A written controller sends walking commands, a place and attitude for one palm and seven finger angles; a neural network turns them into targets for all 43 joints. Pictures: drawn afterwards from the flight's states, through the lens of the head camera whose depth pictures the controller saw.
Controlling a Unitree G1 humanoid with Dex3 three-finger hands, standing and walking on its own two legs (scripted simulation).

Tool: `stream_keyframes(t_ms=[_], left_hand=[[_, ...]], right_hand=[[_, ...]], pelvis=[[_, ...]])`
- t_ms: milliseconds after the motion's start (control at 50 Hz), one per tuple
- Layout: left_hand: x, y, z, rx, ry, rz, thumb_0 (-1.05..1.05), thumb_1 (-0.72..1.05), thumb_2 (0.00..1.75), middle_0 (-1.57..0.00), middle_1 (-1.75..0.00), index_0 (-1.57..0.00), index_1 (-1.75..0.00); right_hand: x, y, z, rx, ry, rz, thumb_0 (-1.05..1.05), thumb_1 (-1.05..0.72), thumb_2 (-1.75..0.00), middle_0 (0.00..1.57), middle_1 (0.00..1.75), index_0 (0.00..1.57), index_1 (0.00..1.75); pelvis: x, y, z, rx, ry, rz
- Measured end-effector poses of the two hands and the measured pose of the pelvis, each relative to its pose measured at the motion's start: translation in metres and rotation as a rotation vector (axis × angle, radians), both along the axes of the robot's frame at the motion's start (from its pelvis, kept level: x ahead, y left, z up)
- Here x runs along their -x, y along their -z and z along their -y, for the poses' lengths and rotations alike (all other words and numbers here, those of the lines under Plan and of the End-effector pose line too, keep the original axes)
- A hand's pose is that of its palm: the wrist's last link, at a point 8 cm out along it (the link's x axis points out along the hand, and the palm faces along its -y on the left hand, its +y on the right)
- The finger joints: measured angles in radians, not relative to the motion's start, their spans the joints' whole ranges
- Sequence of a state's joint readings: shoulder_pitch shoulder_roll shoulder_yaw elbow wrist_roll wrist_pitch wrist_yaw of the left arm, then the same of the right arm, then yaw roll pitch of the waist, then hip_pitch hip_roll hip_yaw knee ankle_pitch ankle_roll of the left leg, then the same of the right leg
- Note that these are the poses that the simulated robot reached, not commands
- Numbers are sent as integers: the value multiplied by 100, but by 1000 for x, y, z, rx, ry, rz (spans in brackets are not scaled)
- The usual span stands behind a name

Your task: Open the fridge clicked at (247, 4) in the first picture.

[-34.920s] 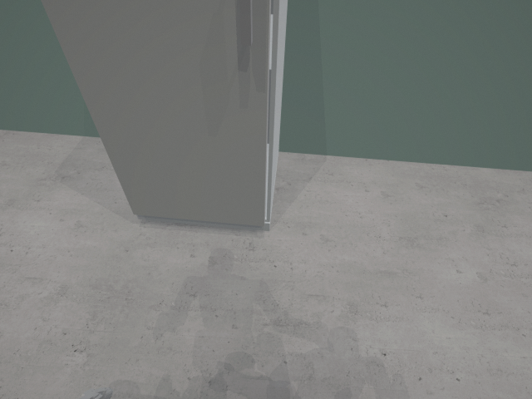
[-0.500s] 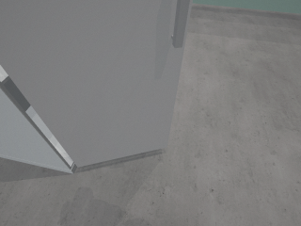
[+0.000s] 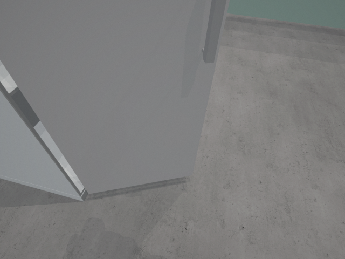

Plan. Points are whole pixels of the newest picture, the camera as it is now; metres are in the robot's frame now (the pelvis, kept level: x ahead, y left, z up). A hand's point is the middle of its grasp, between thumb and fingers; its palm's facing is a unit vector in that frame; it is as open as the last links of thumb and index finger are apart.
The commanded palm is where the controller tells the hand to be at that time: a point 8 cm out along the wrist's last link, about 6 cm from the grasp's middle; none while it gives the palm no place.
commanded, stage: look to check the result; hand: right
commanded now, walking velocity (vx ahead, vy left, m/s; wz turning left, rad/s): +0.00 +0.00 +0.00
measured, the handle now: (213, 11) +0.65 -0.05 +0.27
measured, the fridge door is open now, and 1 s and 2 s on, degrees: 64 64 64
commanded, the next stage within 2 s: stand and wait in 0.50 s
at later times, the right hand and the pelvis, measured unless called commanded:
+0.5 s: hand out of the picture -0.02 -0.15 -0.18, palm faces +0.02 +0.99 -0.16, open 7.4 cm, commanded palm none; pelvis +0.00 +0.01 +0.00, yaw +1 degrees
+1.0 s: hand out of the picture +0.00 -0.16 -0.17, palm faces +0.01 +0.98 -0.20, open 7.4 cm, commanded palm none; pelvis +0.00 +0.01 +0.00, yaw +1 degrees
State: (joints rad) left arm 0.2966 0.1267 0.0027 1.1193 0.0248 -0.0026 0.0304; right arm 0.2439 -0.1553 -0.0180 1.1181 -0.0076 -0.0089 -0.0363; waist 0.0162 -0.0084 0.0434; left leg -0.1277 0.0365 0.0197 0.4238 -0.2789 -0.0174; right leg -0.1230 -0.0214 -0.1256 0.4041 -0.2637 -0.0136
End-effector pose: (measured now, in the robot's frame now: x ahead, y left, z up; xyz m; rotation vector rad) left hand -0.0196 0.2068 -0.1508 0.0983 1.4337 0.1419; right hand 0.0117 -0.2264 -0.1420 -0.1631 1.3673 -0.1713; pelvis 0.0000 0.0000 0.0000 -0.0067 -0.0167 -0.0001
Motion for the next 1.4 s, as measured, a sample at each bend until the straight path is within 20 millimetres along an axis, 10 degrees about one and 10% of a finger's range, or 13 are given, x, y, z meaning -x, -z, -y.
stream_keyframes(t_ms=[360, 1400], left_hand=[[1, -4, -8, -17, -5, -11, 1, 91, 90, -19, -30, -20, -30], [6, -2, -12, -4, -19, -17, 1, 91, 90, -19, -30, -20, -30]], right_hand=[[36, 6, -27, -61, 16, -90, 1, -91, -90, 20, 30, 20, 30], [24, 2, -23, -26, -5, -69, 2, -92, -90, 20, 30, 20, 30]], pelvis=[[2, -1, -5, -6, -6, 0], [5, -2, -12, -1, -15, -1]])
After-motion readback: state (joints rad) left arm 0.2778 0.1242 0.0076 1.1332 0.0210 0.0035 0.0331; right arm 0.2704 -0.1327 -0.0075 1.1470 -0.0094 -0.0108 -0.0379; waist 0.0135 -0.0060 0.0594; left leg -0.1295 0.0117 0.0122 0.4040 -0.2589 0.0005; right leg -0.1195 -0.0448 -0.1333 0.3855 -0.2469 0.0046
